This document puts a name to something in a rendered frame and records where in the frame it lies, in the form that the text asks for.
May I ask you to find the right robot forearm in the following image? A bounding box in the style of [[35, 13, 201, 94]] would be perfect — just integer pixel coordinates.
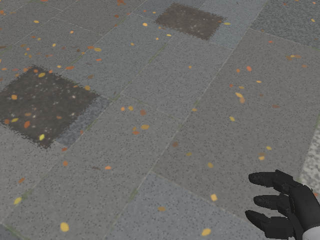
[[302, 226, 320, 240]]

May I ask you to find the right robot hand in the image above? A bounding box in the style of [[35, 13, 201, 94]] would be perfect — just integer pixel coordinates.
[[245, 169, 320, 240]]

